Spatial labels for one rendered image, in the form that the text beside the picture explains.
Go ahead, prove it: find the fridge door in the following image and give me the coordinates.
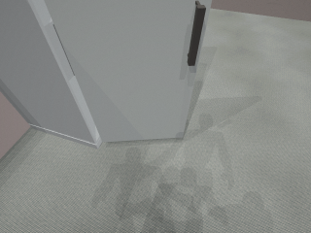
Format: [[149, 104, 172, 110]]
[[44, 0, 212, 143]]

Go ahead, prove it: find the handle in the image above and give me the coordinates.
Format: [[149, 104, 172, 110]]
[[188, 0, 206, 66]]

